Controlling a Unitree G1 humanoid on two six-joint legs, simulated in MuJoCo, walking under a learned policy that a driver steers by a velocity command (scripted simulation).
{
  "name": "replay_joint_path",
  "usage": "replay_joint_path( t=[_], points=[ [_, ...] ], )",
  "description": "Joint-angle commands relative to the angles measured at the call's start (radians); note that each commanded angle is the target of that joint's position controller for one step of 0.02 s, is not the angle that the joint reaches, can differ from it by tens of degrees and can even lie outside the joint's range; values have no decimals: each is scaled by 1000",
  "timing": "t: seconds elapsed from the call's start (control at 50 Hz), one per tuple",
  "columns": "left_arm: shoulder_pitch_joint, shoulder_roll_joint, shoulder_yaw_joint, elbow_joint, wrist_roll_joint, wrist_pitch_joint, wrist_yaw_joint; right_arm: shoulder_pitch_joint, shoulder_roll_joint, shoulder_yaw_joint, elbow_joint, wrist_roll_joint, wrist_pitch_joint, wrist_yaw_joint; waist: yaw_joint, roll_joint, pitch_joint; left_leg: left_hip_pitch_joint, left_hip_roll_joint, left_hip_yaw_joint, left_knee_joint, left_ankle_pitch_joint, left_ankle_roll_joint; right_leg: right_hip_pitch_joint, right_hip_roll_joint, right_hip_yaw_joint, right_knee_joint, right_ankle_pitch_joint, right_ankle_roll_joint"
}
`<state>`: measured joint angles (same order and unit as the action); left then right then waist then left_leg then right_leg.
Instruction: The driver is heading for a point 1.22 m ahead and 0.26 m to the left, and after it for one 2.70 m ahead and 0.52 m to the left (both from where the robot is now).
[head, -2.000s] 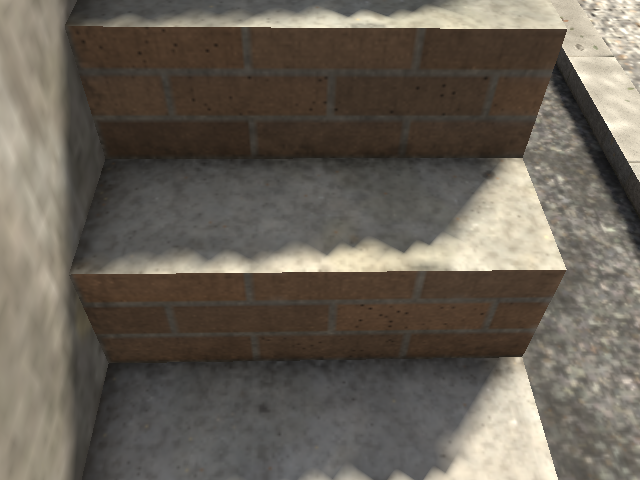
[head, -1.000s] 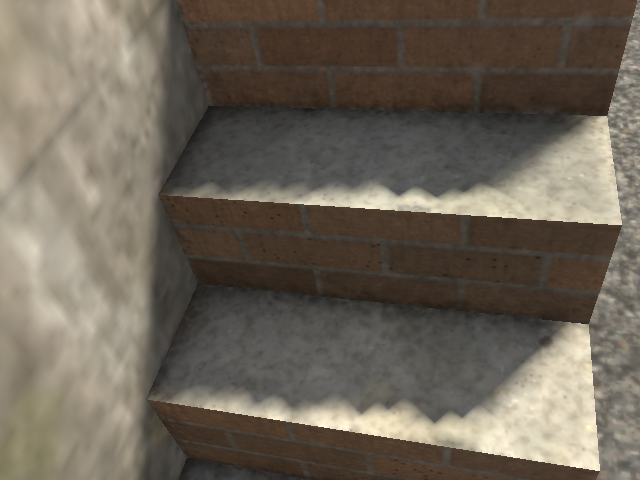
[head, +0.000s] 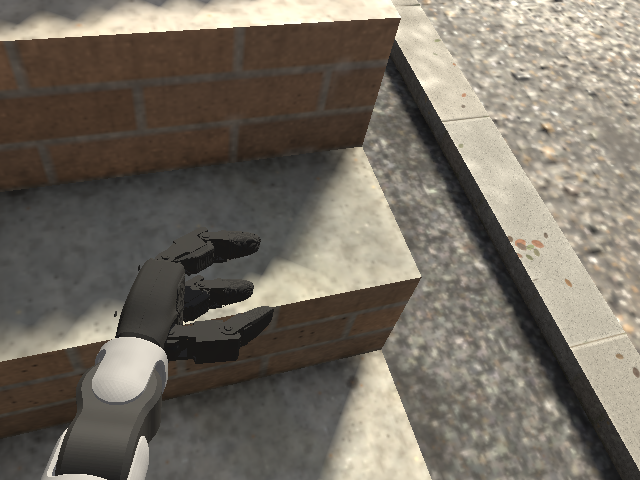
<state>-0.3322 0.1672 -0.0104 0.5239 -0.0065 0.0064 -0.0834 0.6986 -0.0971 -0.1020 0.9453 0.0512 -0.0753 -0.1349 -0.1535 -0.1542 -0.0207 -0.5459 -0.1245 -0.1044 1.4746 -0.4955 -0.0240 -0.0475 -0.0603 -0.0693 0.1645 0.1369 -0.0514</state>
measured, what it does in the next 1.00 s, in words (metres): climbs, turning left: left foot 0.04 m higher, then right foot 0.17 m higher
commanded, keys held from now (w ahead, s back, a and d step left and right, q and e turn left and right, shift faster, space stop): w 0.14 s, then w+q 0.52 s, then w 0.08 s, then w+e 0.26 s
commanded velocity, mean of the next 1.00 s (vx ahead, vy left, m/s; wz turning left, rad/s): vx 0.31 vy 0.00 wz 0.22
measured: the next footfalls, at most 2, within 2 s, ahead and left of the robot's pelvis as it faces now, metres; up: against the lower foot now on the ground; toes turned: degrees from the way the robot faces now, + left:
left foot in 0.30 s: -0.19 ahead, +0.10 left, +0.04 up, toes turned +13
right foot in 0.54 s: +0.07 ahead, +0.04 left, +0.21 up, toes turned +13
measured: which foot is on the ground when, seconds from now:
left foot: up 0.00-0.28, down 0.30-0.50, up 0.52-0.82, down 0.84-1.00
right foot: down 0.00-0.26, up 0.28-0.52, down 0.54-0.84, up 0.86-1.00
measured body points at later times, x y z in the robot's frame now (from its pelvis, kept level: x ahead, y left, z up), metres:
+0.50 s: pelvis -0.01 +0.07 +0.05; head +0.05 +0.14 +0.49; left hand +0.14 +0.34 -0.07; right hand +0.11 -0.15 -0.07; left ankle -0.17 +0.11 -0.69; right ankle -0.04 -0.01 -0.47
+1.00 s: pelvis -0.02 +0.12 +0.13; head -0.03 +0.15 +0.58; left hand +0.15 +0.36 +0.04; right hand +0.10 -0.08 +0.02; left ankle +0.01 +0.26 -0.56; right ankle -0.02 -0.03 -0.45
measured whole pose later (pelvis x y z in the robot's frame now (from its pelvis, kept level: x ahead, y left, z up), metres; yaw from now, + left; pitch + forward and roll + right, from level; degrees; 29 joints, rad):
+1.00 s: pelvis -0.02 +0.12 +0.13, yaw +18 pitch +5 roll +1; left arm 0.08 0.23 -0.06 0.69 -0.02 -0.02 -0.03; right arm 0.34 -0.14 0.03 0.74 -0.03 -0.04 0.09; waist -0.16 -0.06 -0.12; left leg -0.63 -0.03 -0.04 0.84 -0.31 0.02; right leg -0.74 -0.03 0.04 1.54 -0.56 0.08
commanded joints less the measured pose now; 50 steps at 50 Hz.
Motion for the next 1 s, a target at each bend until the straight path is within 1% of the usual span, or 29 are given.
replay_joint_path(
  t=[0.02,0.06,0.14,0.2,0.26,0.28,0.3,0.32,0.34,0.38,0.4,0.42,0.48,0.5,0.54,0.56,0.58,0.62,0.66,0.68,0.72,0.78,0.8,0.82,0.86,0.88,0.92,0.96,1.0],
  points=[
    [431,239,106,216,75,57,52,-198,-141,-31,-296,110,-64,-23,59,-87,-273,-1044,-64,101,1284,-633,-3,1019,-411,12,347,1742,-141],
    [791,272,127,285,119,30,87,-709,-199,13,-429,92,-105,29,344,41,-397,-1448,-34,130,1250,-556,51,1452,-387,142,515,1751,-177],
    [678,336,149,349,150,-55,109,-691,-194,100,-408,58,-10,129,233,52,-451,-1305,90,-38,1000,-502,101,1298,-445,167,448,1424,-174],
    [228,254,118,286,73,-88,74,-479,-135,171,-293,26,40,167,-38,160,-373,-366,183,-77,-232,-236,153,528,-281,-25,331,894,-31],
    [292,283,136,273,34,-86,42,-419,-206,128,-173,-59,7,105,-53,155,-225,332,148,-169,-1292,378,158,68,-70,3,605,656,28],
    [337,308,144,262,69,-71,37,-480,-216,124,-93,-92,-8,124,-3,313,-162,494,203,-54,-1605,891,179,-69,66,-42,900,-97,36],
    [665,315,146,235,-8,-64,-24,-619,-354,57,-108,-95,-11,97,304,647,-356,1232,307,-185,-983,1514,273,-884,139,58,1439,-589,121],
    [367,268,94,207,41,-58,13,-461,-320,56,-60,-94,-17,80,76,478,-252,1095,319,-14,-1160,1546,212,-975,147,15,1761,-680,65],
    [285,240,91,125,4,-69,46,-318,-328,59,-2,-131,-29,71,27,593,-200,1347,405,-60,-995,2083,219,-1323,229,79,2049,-891,67],
    [330,212,72,123,-11,-102,83,-377,-304,69,-15,-156,-1,70,51,591,-26,1315,381,30,-1013,1912,170,-1640,223,17,2095,-1062,20],
    [234,192,49,53,14,-77,93,-428,-298,61,-32,-157,13,81,85,384,26,1069,376,89,-1043,1818,152,-1557,186,-8,2119,-1022,11],
    [-13,213,36,19,64,-58,63,-63,-300,35,89,-190,21,46,-114,341,-67,1484,361,-53,-950,2356,32,-1698,194,-151,2029,-1025,8],
    [107,157,23,-35,35,-21,32,-257,-296,24,-29,-127,-8,14,79,311,-160,1022,281,12,-1067,2241,-71,-1004,198,-90,1269,-862,-16],
    [351,164,21,16,67,8,34,-569,-321,18,-136,-68,-25,13,294,239,-207,571,236,40,-1070,2026,-139,-455,197,-15,903,-586,-55],
    [307,220,46,121,33,63,77,-490,-286,-5,-134,-7,-28,10,248,-165,-202,267,155,22,-608,677,-60,-148,185,26,531,-199,-126],
    [412,197,65,148,89,54,94,-463,-254,7,-73,-26,-44,40,340,-58,-223,49,72,6,-46,167,-78,-93,41,162,536,-39,-337],
    [526,234,79,143,154,12,118,-515,-260,-10,-149,16,-42,44,399,-28,-338,-174,-87,-61,628,-65,-80,24,-256,528,392,336,-558],
    [444,289,109,170,105,-42,163,-727,-216,6,-334,-45,15,7,344,193,-117,-373,47,-172,1031,-37,-30,-246,-385,688,249,-357,-429],
    [328,267,78,220,28,-74,188,-540,-231,9,-327,-103,56,15,178,246,168,-498,103,-150,984,-220,-118,-356,-325,498,323,74,-310],
    [126,1,-68,86,-78,-119,36,-355,-254,39,-305,-70,51,173,39,594,149,-543,122,-250,539,-179,-74,-549,-362,378,285,16,-256],
    [-90,-25,-90,-2,-69,-122,7,-221,-148,63,-272,-94,57,199,-126,379,-39,-136,191,-171,-26,-99,-158,-828,-119,67,426,-392,-54],
    [219,225,27,28,6,3,38,-215,-63,108,-242,-39,60,326,-29,205,-23,210,28,188,-651,44,-175,-819,53,-73,358,-863,-82],
    [290,206,31,45,59,32,31,-200,-106,102,-165,-42,50,316,33,137,4,302,-12,160,-450,279,-134,-883,-19,3,368,-913,-118],
    [161,187,23,-31,56,36,25,-205,-165,98,-199,-58,39,291,-4,147,-36,198,36,32,-601,510,-58,-791,-71,52,470,-670,-156],
    [409,29,-21,100,-15,-19,4,-217,-267,85,-221,-105,42,280,78,255,-151,282,319,-403,-855,855,288,-693,5,25,896,-620,-8],
    [563,64,-9,141,25,-47,9,-252,-349,49,-261,-79,38,252,82,360,-274,304,481,-676,-942,614,445,-674,-3,82,1157,-731,116],
    [361,185,27,123,-4,-57,30,-321,-312,49,-297,-74,22,228,7,215,-138,167,427,-685,-1043,67,340,-863,11,191,1570,-747,140],
    [344,177,15,94,-40,-48,72,-497,-221,86,-336,-91,20,230,56,173,-115,42,390,-485,-1043,67,312,-836,-14,202,1542,-662,145],
    [309,154,-8,41,-18,-44,70,-492,-209,80,-327,-56,-14,197,65,149,-129,82,330,-345,-1032,66,241,-810,-49,152,1186,-817,160]
  ],
)
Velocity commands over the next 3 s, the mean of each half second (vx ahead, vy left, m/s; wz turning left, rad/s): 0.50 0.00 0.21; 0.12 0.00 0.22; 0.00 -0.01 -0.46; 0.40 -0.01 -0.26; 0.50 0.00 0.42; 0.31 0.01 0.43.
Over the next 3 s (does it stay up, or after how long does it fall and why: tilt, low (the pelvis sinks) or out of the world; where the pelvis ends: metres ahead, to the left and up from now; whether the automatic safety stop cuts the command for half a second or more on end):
stays up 0.08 0.05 0.16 its command is cut before an obstacle after 0.6 s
